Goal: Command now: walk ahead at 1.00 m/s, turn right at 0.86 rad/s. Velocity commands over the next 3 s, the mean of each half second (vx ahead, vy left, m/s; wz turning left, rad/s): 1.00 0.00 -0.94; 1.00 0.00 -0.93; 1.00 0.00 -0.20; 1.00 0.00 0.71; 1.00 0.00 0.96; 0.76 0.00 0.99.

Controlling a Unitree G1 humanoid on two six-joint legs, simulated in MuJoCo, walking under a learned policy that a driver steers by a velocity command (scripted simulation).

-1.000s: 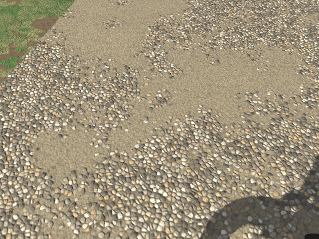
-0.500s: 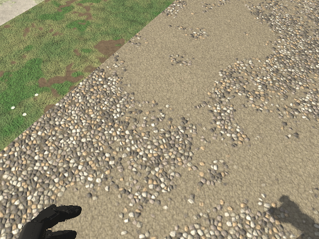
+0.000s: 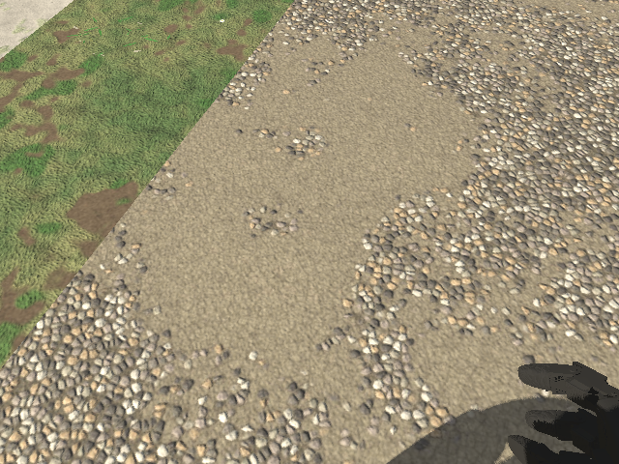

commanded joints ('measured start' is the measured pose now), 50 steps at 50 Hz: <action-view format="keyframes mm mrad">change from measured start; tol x64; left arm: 1 -35 166 51 -48 -17 -13 15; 50 -116 176 68 -78 21 23 25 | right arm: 1 -136 -72 -30 -105 20 -21 1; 50 174 -194 -92 -35 57 -1 -1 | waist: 1 -19 -89 44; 50 -166 -138 -88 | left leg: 1 359 -102 88 -146 166 -18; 9 1355 396 -813 -322 -865 280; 29 654 193 366 109 1177 76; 31 31 -109 261 932 -586 10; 50 516 -32 117 -120 -65 7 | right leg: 1 -351 -159 207 -141 178 -66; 6 -112 -165 213 291 682 20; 9 -803 -132 7 1136 -208 83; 28 -354 -89 -416 474 213 -24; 32 568 -432 652 38 -285 -384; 42 -512 -122 111 -119 74 -159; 50 -114 -219 150 248 430 -30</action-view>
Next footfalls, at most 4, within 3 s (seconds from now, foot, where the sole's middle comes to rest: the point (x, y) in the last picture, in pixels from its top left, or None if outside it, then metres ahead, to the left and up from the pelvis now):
0.14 left None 0.37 0.15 -0.78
0.60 right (472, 390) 0.67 -0.24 -0.78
1.02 left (512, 244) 1.11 -0.37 -0.78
1.50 right None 1.08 -0.90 -0.78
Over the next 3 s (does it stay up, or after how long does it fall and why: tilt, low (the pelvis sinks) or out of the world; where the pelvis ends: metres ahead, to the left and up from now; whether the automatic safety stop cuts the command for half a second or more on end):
stays up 2.05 -1.30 -0.03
